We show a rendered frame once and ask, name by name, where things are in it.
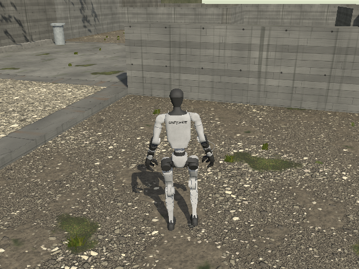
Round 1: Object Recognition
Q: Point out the robot right hand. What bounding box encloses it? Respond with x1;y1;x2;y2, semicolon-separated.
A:
202;154;215;168

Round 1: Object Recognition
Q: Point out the robot left forearm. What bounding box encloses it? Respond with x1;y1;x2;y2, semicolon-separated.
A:
146;137;158;160

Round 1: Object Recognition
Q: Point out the robot left hand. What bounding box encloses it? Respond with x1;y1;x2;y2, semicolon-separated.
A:
145;158;158;171

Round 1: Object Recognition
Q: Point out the right robot thigh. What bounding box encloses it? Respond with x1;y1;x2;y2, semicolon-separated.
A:
187;155;199;189

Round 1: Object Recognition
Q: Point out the right robot shin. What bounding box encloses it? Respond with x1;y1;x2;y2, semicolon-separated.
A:
190;180;198;218

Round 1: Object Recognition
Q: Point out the left robot upper arm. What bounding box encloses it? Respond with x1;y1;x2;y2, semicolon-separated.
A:
152;113;166;145

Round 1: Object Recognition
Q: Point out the robot right forearm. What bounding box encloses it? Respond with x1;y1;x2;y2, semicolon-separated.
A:
201;134;213;156

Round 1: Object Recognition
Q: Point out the right robot upper arm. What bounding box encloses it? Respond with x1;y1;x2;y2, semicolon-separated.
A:
189;112;206;143

